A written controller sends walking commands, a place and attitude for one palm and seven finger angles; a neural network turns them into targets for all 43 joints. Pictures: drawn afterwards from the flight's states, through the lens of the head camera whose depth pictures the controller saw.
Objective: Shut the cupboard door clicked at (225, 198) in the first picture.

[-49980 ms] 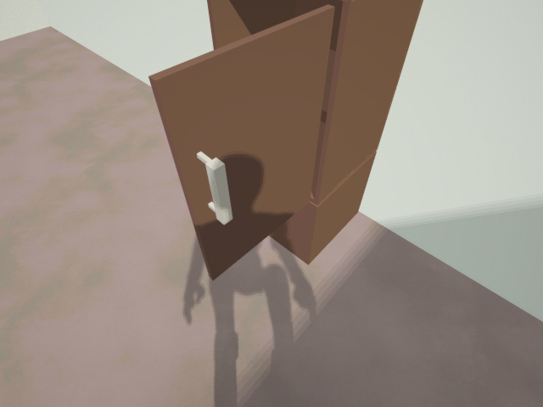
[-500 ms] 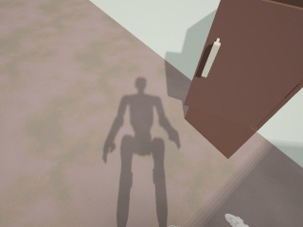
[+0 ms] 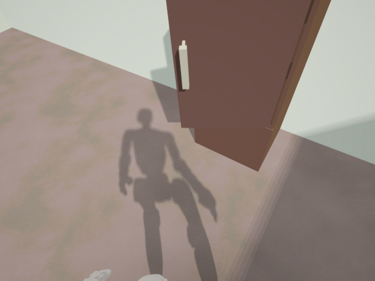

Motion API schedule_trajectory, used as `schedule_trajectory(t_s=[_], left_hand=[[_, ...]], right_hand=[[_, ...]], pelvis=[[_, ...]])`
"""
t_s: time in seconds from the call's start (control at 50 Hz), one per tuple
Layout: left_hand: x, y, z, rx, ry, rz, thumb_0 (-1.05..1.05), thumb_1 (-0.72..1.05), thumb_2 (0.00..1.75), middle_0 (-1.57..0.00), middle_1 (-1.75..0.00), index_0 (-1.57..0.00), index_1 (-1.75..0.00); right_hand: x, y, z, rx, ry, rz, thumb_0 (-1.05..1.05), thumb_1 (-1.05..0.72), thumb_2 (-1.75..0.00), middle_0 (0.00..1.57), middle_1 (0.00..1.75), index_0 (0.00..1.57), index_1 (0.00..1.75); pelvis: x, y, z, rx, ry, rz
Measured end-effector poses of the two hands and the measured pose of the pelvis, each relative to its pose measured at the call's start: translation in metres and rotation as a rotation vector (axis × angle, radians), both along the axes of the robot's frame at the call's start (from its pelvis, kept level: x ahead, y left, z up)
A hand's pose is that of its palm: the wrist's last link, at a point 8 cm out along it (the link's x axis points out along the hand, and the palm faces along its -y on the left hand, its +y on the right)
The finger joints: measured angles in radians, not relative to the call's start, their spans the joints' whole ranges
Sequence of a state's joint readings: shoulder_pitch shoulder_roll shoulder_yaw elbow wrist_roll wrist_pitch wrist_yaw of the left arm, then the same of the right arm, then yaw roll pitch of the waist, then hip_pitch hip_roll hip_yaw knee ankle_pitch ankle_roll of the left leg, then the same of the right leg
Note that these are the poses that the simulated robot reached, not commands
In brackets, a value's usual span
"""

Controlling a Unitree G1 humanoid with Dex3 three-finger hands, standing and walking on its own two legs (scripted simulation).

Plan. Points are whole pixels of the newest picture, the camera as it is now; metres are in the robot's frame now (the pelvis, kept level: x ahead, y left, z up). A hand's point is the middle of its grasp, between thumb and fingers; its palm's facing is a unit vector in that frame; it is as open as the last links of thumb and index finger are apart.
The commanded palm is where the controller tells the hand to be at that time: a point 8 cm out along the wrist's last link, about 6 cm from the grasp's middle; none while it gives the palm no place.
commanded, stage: take the last steps up to it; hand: left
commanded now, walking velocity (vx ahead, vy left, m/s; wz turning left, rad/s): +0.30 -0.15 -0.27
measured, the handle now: (184, 65) +0.78 +0.03 +0.02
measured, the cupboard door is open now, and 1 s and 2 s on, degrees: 30 30 30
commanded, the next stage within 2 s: come to a stop and stand still in 0.90 s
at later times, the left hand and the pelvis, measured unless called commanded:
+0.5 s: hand (124, 270) +0.18 +0.18 -0.17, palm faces -0.13 -0.98 -0.15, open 7.4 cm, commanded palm none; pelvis +0.10 -0.01 +0.01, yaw -8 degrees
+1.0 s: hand (180, 212) +0.32 +0.05 -0.17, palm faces -0.09 -0.98 -0.17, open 7.2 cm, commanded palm none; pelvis +0.27 -0.13 +0.00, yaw -7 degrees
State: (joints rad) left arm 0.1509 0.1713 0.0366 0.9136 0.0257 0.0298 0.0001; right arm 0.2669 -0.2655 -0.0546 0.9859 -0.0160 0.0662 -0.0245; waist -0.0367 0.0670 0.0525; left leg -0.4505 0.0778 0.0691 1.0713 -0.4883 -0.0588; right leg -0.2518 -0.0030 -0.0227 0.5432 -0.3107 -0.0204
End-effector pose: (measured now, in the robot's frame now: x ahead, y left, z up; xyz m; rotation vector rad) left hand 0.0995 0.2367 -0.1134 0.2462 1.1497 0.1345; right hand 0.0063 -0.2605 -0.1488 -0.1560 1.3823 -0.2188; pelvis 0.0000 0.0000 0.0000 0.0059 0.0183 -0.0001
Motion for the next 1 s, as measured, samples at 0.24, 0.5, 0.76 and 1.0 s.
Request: schedule_trajectory(t_s=[0.24,0.5,0.76,1.0], left_hand=[[-0.017,0.007,-0.034,-0.097,0.105,0.042,0.0,0.91,0.9,-0.2,-0.3,-0.21,-0.3],[0.077,-0.005,-0.024,-0.102,0.158,-0.079,0.01,0.91,0.9,-0.19,-0.3,-0.2,-0.3],[0.221,-0.116,-0.03,-0.064,0.032,-0.178,0.0,0.91,0.9,-0.19,-0.3,-0.2,-0.3],[0.224,-0.141,-0.029,-0.082,0.139,-0.044,-0.01,0.93,0.9,-0.2,-0.3,-0.2,-0.3]], right_hand=[[0.054,0.018,0.024,-0.042,-0.142,0.027,0.0,-0.9,-0.9,0.2,0.3,0.2,0.3],[0.019,0.025,0.042,-0.043,0.037,-0.118,0.0,-0.9,-0.9,0.2,0.3,0.2,0.3],[0.058,-0.04,-0.002,0.076,0.218,-0.244,0.0,-0.9,-0.9,0.2,0.3,0.2,0.3],[0.296,-0.099,0.022,0.013,-0.188,-0.056,0.0,-0.91,-0.9,0.19,0.3,0.2,0.29]], pelvis=[[0.033,0.009,-0.003,-0.029,0.004,-0.038],[0.095,-0.007,0.013,-0.041,0.006,-0.135],[0.188,-0.092,-0.013,-0.009,-0.001,-0.172],[0.268,-0.125,0.004,-0.039,-0.002,-0.119]])
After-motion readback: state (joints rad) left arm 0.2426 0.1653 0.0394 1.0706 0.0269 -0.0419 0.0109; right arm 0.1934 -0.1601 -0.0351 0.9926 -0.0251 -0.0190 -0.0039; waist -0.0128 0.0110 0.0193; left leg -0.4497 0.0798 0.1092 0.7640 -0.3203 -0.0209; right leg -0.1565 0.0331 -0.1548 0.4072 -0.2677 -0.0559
